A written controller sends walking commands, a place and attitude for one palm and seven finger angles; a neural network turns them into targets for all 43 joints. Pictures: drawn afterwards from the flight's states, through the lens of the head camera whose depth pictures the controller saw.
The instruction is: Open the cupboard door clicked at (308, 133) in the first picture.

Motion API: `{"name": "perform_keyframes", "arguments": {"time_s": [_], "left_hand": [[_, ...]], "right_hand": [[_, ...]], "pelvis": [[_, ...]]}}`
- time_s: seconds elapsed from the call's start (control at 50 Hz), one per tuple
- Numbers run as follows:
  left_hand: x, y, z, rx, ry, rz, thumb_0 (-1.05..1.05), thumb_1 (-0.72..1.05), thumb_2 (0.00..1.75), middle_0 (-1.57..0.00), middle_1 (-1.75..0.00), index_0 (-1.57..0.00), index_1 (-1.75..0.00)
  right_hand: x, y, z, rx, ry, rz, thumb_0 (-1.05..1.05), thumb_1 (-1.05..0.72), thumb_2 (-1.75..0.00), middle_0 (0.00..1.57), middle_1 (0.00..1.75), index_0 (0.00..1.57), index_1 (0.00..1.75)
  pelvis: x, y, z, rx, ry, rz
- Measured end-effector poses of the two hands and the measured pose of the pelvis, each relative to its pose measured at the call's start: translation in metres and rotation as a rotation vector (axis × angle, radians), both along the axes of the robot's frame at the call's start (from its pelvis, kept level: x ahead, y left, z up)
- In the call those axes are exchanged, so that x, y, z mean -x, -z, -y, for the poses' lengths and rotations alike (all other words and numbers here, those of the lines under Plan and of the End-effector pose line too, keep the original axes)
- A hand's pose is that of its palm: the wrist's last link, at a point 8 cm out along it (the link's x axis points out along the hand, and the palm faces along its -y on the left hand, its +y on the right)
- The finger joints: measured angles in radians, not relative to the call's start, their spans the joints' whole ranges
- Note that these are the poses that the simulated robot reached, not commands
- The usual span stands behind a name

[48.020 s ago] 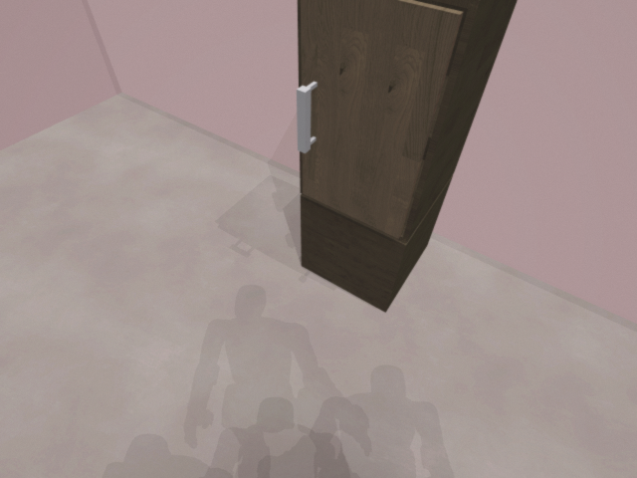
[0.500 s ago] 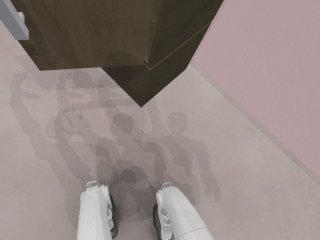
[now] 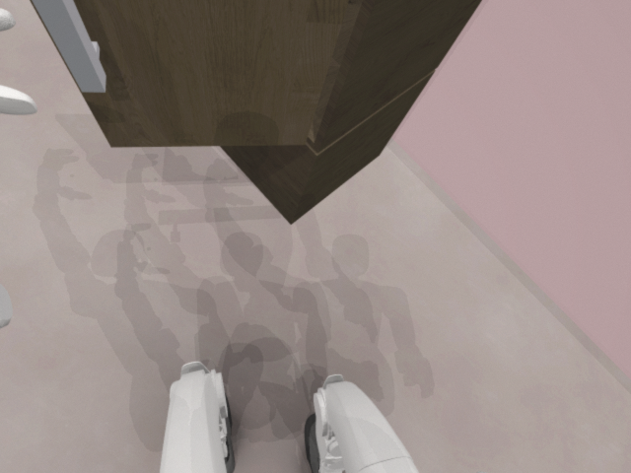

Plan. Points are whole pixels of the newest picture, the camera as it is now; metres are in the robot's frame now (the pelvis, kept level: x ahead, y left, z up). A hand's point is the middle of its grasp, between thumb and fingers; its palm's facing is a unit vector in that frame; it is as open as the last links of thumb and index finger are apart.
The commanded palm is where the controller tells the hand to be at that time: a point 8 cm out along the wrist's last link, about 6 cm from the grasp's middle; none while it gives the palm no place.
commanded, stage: move the hooked fingers beside the handle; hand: left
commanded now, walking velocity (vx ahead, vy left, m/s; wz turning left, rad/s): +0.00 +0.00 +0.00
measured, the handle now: (65, 5) +0.60 +0.23 +0.09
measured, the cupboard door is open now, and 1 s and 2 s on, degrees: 55 55 54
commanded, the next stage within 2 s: slide the fingers in behind the handle in 0.08 s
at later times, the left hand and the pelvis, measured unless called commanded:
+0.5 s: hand (5, 44) +0.54 +0.28 +0.09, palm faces +0.06 -1.00 +0.00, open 14.0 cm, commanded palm +0.54 +0.28 +0.08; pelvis -0.01 +0.00 +0.00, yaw +0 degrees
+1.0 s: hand (45, 39) +0.55 +0.24 +0.09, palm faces +0.10 -0.99 -0.02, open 13.9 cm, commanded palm +0.54 +0.26 +0.08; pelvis -0.01 -0.02 +0.00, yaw +1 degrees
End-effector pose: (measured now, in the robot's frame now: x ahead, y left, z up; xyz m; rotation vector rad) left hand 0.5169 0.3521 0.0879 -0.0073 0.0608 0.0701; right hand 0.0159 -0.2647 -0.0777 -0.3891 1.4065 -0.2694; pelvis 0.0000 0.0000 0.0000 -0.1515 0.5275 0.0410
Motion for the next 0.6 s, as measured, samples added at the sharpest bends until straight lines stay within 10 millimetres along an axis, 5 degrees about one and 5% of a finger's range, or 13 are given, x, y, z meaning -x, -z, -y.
{"name": "perform_keyframes", "arguments": {"time_s": [0.28,0.6], "left_hand": [[0.008,-0.004,-0.012,-0.038,-0.028,0.039,-0.01,-0.5,0.3,-0.3,-1.2,-0.3,-1.2],[-0.001,-0.005,0.039,-0.015,-0.006,0.029,-0.01,-0.5,0.3,-0.3,-1.2,-0.3,-1.2]], "right_hand": [[0.022,0.004,-0.012,-0.027,0.027,-0.048,0.0,-0.9,-0.9,0.21,0.3,0.2,0.3],[0.033,-0.001,-0.004,-0.025,0.035,-0.019,0.01,-0.9,-0.9,0.21,0.3,0.2,0.3]], "pelvis": [[0.006,0.001,-0.006,-0.001,0.004,0.007],[0.013,-0.002,-0.001,-0.012,0.001,0.018]]}}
